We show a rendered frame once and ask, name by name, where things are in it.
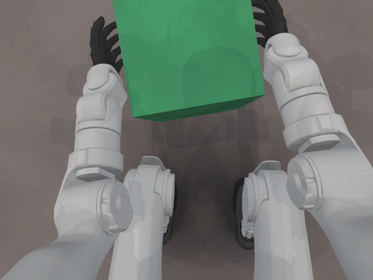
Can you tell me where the right robot hand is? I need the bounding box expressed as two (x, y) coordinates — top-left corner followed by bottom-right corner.
(251, 0), (288, 48)

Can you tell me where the left robot hand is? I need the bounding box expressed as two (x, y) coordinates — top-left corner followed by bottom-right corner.
(90, 16), (124, 74)

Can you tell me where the robot left forearm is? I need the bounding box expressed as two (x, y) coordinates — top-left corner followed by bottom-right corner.
(54, 64), (127, 227)

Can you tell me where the right robot upper arm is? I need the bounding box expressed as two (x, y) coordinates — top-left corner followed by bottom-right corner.
(286, 147), (373, 280)

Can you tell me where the left robot upper arm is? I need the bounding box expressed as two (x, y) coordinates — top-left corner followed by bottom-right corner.
(0, 178), (133, 280)

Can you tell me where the robot left shin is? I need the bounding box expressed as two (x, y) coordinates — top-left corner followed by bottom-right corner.
(123, 156), (170, 233)

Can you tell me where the carton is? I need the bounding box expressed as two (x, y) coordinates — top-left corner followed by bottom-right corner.
(112, 0), (265, 122)

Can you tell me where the robot right forearm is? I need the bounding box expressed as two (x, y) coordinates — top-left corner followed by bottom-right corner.
(263, 33), (373, 172)

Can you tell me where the right robot foot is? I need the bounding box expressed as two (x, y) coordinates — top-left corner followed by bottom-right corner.
(233, 178), (254, 250)

